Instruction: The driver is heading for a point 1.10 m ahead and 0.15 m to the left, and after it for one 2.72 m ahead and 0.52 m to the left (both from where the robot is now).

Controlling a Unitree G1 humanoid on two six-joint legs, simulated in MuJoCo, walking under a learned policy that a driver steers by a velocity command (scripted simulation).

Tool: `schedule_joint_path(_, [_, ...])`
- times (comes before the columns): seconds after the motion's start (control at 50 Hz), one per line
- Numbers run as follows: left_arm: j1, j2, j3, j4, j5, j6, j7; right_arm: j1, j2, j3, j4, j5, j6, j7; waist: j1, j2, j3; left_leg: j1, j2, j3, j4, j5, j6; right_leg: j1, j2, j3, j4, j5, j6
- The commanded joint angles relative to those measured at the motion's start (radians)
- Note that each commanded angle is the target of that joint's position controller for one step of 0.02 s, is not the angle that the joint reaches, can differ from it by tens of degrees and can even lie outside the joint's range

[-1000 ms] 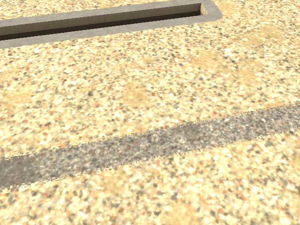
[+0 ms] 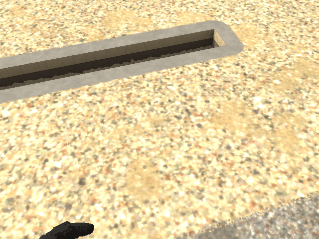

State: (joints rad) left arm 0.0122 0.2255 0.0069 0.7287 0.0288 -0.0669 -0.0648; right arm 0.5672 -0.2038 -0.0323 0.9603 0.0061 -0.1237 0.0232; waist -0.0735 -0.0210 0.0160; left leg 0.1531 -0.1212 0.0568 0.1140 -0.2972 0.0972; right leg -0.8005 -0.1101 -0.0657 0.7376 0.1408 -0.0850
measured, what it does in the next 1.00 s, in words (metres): walks ahead: right foot, then left foot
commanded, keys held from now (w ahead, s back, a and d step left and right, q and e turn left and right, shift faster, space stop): w+shift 0.76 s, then w+q+shift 0.24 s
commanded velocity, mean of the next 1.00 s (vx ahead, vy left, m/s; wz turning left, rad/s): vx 1.00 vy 0.00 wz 0.09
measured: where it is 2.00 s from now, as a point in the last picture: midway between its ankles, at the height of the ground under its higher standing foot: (94, 44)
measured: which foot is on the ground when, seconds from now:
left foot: down 0.00-0.14, up 0.16-0.58, down 0.60-1.00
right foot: up 0.00-0.12, down 0.14-0.60, up 0.62-1.00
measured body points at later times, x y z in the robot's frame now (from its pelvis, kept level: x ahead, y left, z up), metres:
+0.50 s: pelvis +0.48 +0.00 +0.00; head +0.51 +0.00 +0.44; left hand +0.37 +0.24 -0.14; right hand +0.74 -0.20 -0.08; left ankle +0.72 +0.14 -0.68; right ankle +0.31 -0.08 -0.73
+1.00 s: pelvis +0.97 +0.03 -0.01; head +1.00 +0.03 +0.44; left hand +1.23 +0.23 -0.07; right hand +0.86 -0.22 -0.14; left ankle +0.76 +0.10 -0.73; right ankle +1.19 -0.09 -0.71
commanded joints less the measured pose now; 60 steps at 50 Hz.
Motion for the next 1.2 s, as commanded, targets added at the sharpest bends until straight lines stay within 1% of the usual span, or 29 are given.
schedule_joint_path(0.02, [-0.125,0.046,-0.003,-0.071,-0.010,-0.013,0.002,-0.005,-0.152,-0.018,-0.038,0.002,-0.022,-0.015,0.035,0.037,0.132,-0.161,0.254,-0.050,-0.111,0.769,0.037,0.223,0.076,-0.073,-0.157,0.071,-0.030])
schedule_joint_path(0.08, [-0.019,0.106,0.017,-0.047,-0.007,-0.010,0.026,-0.005,-0.221,-0.025,-0.013,-0.029,0.004,-0.040,0.109,0.130,-0.001,0.047,0.301,-0.036,0.167,1.332,0.012,0.362,0.187,-0.095,-0.186,-0.142,-0.065])
schedule_joint_path(0.12, [0.350,0.178,0.053,0.066,-0.008,-0.009,0.056,-0.071,-0.256,-0.037,-0.014,-0.052,0.035,-0.056,0.283,0.149,-0.175,-0.023,0.307,-0.016,0.631,1.303,0.017,0.723,0.189,-0.052,-0.240,-0.247,-0.107])
schedule_joint_path(0.14, [0.531,0.246,0.079,0.104,0.014,-0.004,0.076,-0.094,-0.206,-0.027,-0.038,-0.053,0.034,-0.051,0.336,0.090,-0.283,-0.258,0.254,-0.010,0.979,0.961,0.036,0.991,0.021,0.121,-0.168,-0.504,-0.143])
schedule_joint_path(0.16, [0.504,0.304,0.101,0.101,0.029,-0.003,0.072,0.025,-0.035,0.008,-0.076,0.009,0.013,-0.017,0.184,-0.288,-0.416,-0.728,0.030,-0.066,1.426,-0.073,-0.022,1.307,-0.280,0.756,-0.300,-0.757,-0.297])
schedule_joint_path(0.18, [0.441,0.238,0.101,0.099,0.011,-0.002,0.051,-0.065,-0.147,-0.007,-0.088,0.009,0.000,-0.026,0.214,-0.107,-0.364,-0.889,0.068,-0.162,1.466,-0.076,0.021,1.262,-0.251,0.870,-0.439,-0.791,-0.296])
schedule_joint_path(0.22, [0.348,0.128,0.079,0.131,0.010,-0.022,0.046,-0.235,-0.136,-0.002,-0.139,-0.001,-0.007,-0.024,0.149,0.068,-0.080,-0.895,0.166,-0.153,1.322,0.038,0.036,0.926,-0.192,0.578,-0.506,-0.564,-0.231])
schedule_joint_path(0.26, [0.333,0.063,0.054,0.167,0.012,-0.039,0.055,-0.243,-0.090,0.010,-0.153,-0.040,0.024,-0.002,0.061,0.063,0.000,-0.799,0.210,-0.165,1.225,0.040,0.017,0.695,-0.107,0.429,-0.554,-0.518,-0.168])
schedule_joint_path(0.32, [0.367,0.087,0.054,0.201,-0.018,-0.065,0.053,-0.322,-0.061,0.023,-0.193,-0.060,0.054,0.024,0.030,0.011,0.090,-0.861,0.266,-0.122,1.100,0.079,-0.023,0.579,-0.065,0.311,-0.653,-0.476,-0.155])
schedule_joint_path(0.4, [0.426,0.084,0.047,0.212,-0.036,-0.084,0.035,-0.562,-0.080,0.038,-0.271,-0.046,0.044,0.037,0.082,0.052,0.155,-0.792,0.241,0.014,0.716,0.376,-0.039,0.515,0.056,0.103,-0.714,-0.105,-0.107])
schedule_joint_path(0.44, [0.451,0.143,0.057,0.220,-0.045,-0.095,0.041,-0.621,-0.067,0.050,-0.295,-0.031,0.037,0.046,0.092,-0.002,0.154,-0.652,0.224,0.028,0.561,0.519,-0.016,0.523,0.004,0.103,-0.782,0.018,-0.100])
schedule_joint_path(0.52, [0.511,0.203,0.058,0.250,-0.024,-0.078,0.057,-0.638,-0.129,0.032,-0.297,-0.038,0.036,0.025,0.088,-0.039,0.076,-0.630,0.119,0.086,0.434,0.412,0.032,0.890,-0.047,0.046,-0.630,0.591,-0.070])
schedule_joint_path(0.58, [0.460,0.260,0.072,0.255,0.011,-0.033,0.088,-0.202,-0.226,-0.018,-0.164,-0.039,0.041,-0.013,-0.131,-0.101,-0.168,-0.198,0.061,0.052,0.415,0.190,0.077,0.881,-0.063,0.019,-0.043,0.753,-0.038])
schedule_joint_path(0.6, [0.457,0.198,0.060,0.235,0.019,-0.031,0.088,-0.016,-0.298,-0.046,-0.123,-0.055,0.047,-0.033,-0.184,-0.049,-0.279,0.054,0.226,-0.123,0.486,-0.043,0.103,0.665,-0.014,0.021,0.310,0.442,-0.045])
schedule_joint_path(0.62, [0.591,0.026,0.023,0.195,-0.048,-0.049,0.059,-0.038,-0.370,-0.071,-0.125,-0.071,0.047,-0.028,-0.032,0.345,-0.446,0.354,0.529,-0.746,0.316,-0.303,0.242,0.247,0.195,0.070,0.771,-0.522,0.011])
schedule_joint_path(0.64, [0.518,0.131,0.039,0.185,-0.050,-0.062,0.066,-0.094,-0.312,-0.073,-0.129,-0.050,0.052,-0.009,-0.058,0.199,-0.422,0.332,0.503,-0.883,0.175,-0.320,0.247,0.089,0.165,0.174,0.833,-0.535,-0.027])
schedule_joint_path(0.68, [0.316,0.127,0.034,0.132,-0.035,-0.065,0.067,-0.200,-0.189,-0.051,-0.099,-0.047,0.030,-0.005,-0.009,0.001,-0.115,-0.004,0.426,-0.548,0.148,-0.047,0.186,0.066,0.062,0.154,0.693,-0.404,-0.036])
schedule_joint_path(0.74, [0.316,0.058,0.019,0.118,0.008,-0.018,0.036,-0.204,-0.092,-0.018,-0.048,-0.038,0.010,-0.012,0.097,0.032,-0.016,-0.289,0.324,-0.353,0.071,-0.002,0.119,0.189,0.008,0.166,0.559,-0.403,-0.016])
schedule_joint_path(0.8, [0.153,0.053,0.007,0.038,0.030,-0.003,0.017,-0.152,-0.107,-0.016,-0.022,-0.010,-0.002,-0.009,0.101,0.058,0.099,-0.381,0.277,-0.283,-0.026,0.067,0.140,0.084,-0.042,0.091,0.395,-0.331,0.030])
schedule_joint_path(0.86, [-0.018,0.056,-0.013,-0.034,0.019,-0.016,0.007,-0.128,-0.134,-0.023,-0.030,-0.004,-0.006,-0.012,0.077,0.030,0.153,-0.471,0.209,-0.194,-0.057,0.279,0.139,0.193,-0.013,0.034,0.050,-0.106,0.067])
schedule_joint_path(0.96, [-0.117,0.107,-0.010,-0.082,-0.005,-0.018,0.024,-0.060,-0.225,-0.042,-0.023,0.003,0.000,-0.020,0.037,0.050,0.105,-0.248,0.257,-0.220,-0.014,0.659,0.116,0.360,0.074,0.007,-0.170,-0.017,0.047])
schedule_joint_path(1.0, [0.031,0.169,0.015,-0.054,0.001,-0.026,0.045,-0.059,-0.266,-0.049,-0.021,-0.011,0.012,-0.029,0.109,0.088,-0.016,-0.123,0.268,-0.219,0.237,0.961,0.087,0.515,0.128,0.022,-0.195,-0.177,0.020])
schedule_joint_path(1.02, [0.217,0.202,0.034,-0.001,0.000,-0.034,0.059,-0.090,-0.298,-0.059,-0.029,-0.016,0.023,-0.032,0.200,0.090,-0.118,-0.179,0.243,-0.207,0.469,0.926,0.069,0.723,0.133,0.028,-0.209,-0.235,0.013])
schedule_joint_path(1.04, [0.411,0.261,0.059,0.037,0.010,-0.037,0.080,-0.117,-0.265,-0.056,-0.048,-0.025,0.026,-0.030,0.287,0.075,-0.232,-0.364,0.200,-0.202,0.759,0.711,0.060,0.986,0.008,0.139,-0.167,-0.378,0.001])
schedule_joint_path(1.06, [0.521,0.343,0.081,0.043,0.044,-0.037,0.093,-0.087,-0.103,-0.026,-0.100,-0.016,0.018,-0.025,0.256,-0.140,-0.386,-0.596,0.104,-0.159,1.126,0.034,0.055,1.196,-0.280,0.491,-0.229,-0.729,-0.005])
schedule_joint_path(1.08, [0.441,0.349,0.088,0.031,0.042,-0.029,0.083,-0.018,-0.095,-0.022,-0.150,0.042,0.018,-0.024,0.164,-0.337,-0.464,-0.817,0.048,-0.172,1.323,-0.160,0.049,1.254,-0.397,0.944,-0.467,-0.832,-0.082])
schedule_joint_path(1.1, [0.331,0.241,0.076,0.019,0.031,-0.026,0.078,-0.129,-0.160,-0.031,-0.138,0.019,0.033,-0.037,0.156,-0.159,-0.263,-0.910,0.134,-0.159,1.345,-0.051,0.057,1.110,-0.331,0.779,-0.480,-0.861,-0.065])
schedule_joint_path(1.12, [0.286,0.165,0.061,0.020,0.026,-0.031,0.074,-0.201,-0.163,-0.034,-0.142,0.006,0.041,-0.030,0.156,-0.049,-0.138,-0.911,0.170,-0.145,1.295,0.025,0.049,0.968,-0.288,0.581,-0.470,-0.695,-0.054])
schedule_joint_path(1.2, [0.333,0.078,0.044,0.128,-0.008,-0.055,0.061,-0.267,-0.076,-0.027,-0.187,-0.023,0.105,0.019,0.069,-0.068,0.008,-0.866,0.254,-0.134,1.204,0.063,0.023,0.722,-0.188,0.203,-0.526,-0.347,-0.001])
